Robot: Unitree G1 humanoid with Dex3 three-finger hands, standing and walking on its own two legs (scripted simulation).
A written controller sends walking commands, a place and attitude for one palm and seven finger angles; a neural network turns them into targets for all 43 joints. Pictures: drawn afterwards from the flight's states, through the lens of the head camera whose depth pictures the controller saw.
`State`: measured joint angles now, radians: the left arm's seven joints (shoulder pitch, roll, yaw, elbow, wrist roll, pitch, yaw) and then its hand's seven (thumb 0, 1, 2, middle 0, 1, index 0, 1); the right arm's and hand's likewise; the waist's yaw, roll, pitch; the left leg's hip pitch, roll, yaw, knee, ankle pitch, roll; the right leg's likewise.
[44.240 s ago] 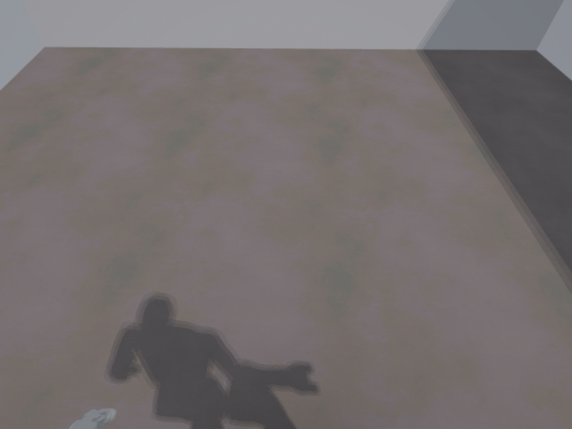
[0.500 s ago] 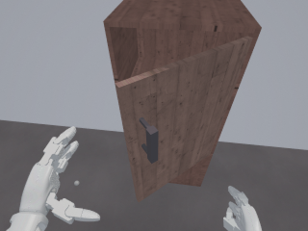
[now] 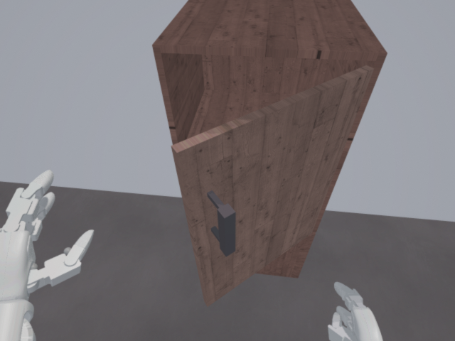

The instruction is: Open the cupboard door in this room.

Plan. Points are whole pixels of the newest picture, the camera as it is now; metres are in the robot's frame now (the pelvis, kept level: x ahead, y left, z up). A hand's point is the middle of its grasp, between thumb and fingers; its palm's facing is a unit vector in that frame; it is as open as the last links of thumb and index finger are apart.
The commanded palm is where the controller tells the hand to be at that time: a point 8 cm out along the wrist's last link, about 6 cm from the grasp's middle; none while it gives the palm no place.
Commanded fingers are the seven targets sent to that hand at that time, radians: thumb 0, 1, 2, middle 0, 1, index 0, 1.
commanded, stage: draw the hand back to the body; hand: left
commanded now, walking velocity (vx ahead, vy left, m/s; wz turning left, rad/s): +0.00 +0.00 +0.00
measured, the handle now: (220, 223) +0.30 +0.06 +0.07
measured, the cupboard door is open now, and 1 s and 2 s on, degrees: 41 41 41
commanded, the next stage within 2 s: step back with the hand held close in 0.48 s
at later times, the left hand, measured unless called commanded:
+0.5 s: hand (67, 242) +0.19 +0.24 +0.16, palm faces +0.44 -0.81 -0.39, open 7.5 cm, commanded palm +0.14 +0.28 +0.17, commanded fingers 0.00 0.90 0.90 -0.20 -0.30 -0.20 -0.30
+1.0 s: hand (53, 262) +0.17 +0.25 +0.15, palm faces +0.32 -0.80 -0.50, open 7.4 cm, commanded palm +0.10 +0.29 +0.17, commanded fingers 0.00 0.90 0.90 -0.20 -0.30 -0.20 -0.30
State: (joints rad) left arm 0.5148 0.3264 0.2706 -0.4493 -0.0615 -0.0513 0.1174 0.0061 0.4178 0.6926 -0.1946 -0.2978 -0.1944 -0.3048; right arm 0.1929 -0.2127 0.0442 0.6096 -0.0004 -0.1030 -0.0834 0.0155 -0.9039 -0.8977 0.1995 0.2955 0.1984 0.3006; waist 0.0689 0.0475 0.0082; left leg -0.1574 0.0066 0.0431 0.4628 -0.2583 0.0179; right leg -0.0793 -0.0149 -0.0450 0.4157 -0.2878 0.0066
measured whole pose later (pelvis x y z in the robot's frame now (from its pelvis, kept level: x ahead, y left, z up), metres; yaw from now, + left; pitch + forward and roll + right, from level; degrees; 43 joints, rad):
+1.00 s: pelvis -0.05 +0.00 +0.00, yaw -2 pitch +0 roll -1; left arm 0.56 0.42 0.39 -0.50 -0.06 -0.12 0.12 0.02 0.88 0.89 -0.22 -0.30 -0.22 -0.31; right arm 0.17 -0.24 -0.02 0.54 0.02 0.02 -0.09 0.01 -0.91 -0.90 0.20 0.30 0.20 0.30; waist 0.00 0.02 0.04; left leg -0.29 0.03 0.07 0.48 -0.19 0.02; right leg -0.23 0.01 -0.02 0.44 -0.22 0.01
